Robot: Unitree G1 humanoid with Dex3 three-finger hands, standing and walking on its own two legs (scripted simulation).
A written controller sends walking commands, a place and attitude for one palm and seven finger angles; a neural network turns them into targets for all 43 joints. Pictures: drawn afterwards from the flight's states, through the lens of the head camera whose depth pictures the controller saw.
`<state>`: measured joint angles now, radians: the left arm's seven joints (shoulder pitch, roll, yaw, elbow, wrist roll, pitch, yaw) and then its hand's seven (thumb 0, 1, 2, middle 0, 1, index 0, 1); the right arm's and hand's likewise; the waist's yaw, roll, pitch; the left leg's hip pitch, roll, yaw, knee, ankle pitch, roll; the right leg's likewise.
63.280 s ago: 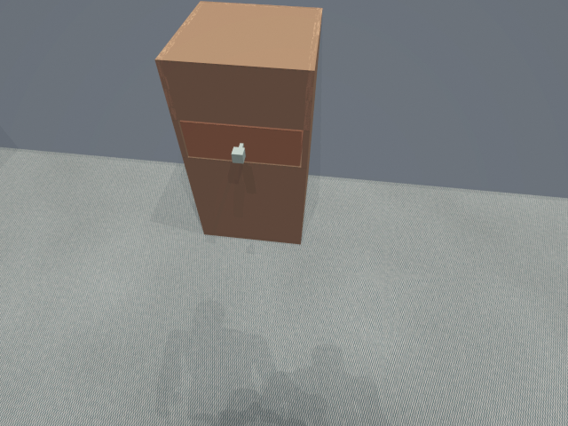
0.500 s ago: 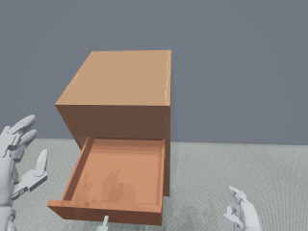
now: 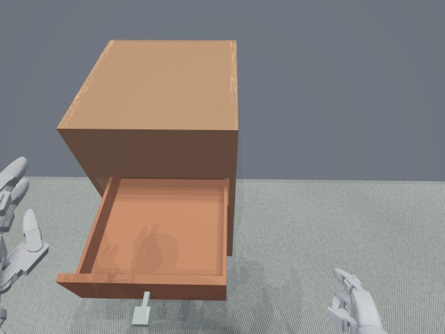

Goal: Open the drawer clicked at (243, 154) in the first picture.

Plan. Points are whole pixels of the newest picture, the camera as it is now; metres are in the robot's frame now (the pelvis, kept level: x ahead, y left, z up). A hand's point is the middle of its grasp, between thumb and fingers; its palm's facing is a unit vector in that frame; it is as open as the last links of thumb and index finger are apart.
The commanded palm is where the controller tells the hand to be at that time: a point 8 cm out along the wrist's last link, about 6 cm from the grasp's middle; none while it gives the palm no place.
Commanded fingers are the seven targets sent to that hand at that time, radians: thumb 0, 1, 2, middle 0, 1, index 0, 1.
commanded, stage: step back with the hand held close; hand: left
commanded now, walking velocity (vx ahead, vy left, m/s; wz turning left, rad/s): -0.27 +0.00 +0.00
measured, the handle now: (144, 308) +0.21 +0.21 -0.24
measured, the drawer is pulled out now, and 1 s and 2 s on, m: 0.30 0.30 0.30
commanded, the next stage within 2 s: stop stepping back and stand still in 0.92 s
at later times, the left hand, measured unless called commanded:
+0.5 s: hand (24, 311) +0.13 +0.23 +0.15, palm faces +0.29 -0.83 -0.48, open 7.4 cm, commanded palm +0.07 +0.28 +0.18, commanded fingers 0.00 0.90 0.90 -0.20 -0.30 -0.20 -0.30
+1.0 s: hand out of the picture +0.04 +0.19 +0.16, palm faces +0.29 -0.82 -0.50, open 7.4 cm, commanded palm -0.04 +0.24 +0.18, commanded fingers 0.00 0.90 0.90 -0.20 -0.30 -0.20 -0.30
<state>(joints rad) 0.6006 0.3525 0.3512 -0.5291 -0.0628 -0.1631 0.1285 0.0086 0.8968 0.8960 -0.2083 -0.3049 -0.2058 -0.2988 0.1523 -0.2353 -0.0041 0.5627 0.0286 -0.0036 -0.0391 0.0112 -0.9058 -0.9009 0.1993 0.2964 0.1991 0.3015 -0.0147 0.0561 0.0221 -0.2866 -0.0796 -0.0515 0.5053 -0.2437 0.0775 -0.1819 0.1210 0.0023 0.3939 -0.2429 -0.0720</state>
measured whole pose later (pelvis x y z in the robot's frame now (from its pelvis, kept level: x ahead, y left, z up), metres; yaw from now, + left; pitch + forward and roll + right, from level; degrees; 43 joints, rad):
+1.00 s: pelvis -0.17 -0.04 -0.01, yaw +1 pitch +2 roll +0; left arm 0.65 0.46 0.41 -0.69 -0.06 -0.21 0.14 0.01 0.89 0.90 -0.21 -0.30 -0.21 -0.30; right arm 0.12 -0.18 -0.02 0.57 0.01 -0.06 -0.04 0.01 -0.91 -0.90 0.20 0.30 0.20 0.30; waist -0.01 -0.06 0.06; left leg -0.38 0.05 0.00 0.57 -0.23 -0.05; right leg -0.43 0.05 -0.07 0.59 -0.25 -0.01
